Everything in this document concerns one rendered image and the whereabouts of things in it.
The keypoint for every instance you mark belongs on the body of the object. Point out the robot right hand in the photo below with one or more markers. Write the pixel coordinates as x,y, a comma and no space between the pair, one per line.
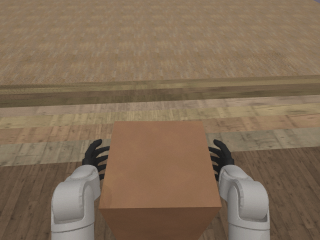
224,159

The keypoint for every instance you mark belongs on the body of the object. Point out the right robot forearm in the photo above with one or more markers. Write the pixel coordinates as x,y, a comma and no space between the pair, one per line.
248,213

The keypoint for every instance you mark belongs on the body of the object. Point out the carton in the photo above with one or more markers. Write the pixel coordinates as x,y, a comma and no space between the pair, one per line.
159,181

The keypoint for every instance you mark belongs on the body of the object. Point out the left robot forearm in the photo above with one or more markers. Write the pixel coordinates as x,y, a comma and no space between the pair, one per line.
72,205

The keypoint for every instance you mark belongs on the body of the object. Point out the robot left hand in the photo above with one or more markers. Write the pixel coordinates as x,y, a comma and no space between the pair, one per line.
92,159

